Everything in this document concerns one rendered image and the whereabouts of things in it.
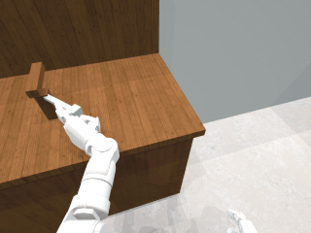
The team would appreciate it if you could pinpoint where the robot left hand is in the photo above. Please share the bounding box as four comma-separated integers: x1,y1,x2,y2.
54,103,100,151

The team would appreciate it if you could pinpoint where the tap lever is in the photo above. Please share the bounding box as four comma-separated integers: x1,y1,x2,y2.
44,94,84,117

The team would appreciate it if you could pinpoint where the robot right hand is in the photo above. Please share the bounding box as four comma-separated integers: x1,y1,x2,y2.
226,209,258,233

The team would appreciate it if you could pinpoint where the counter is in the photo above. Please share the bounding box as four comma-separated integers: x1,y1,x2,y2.
0,0,206,233

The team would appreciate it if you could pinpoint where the robot left upper arm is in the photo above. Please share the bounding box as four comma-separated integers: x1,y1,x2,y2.
57,219,109,233

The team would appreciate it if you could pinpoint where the robot left forearm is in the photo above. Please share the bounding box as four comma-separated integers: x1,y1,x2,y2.
56,133,120,233

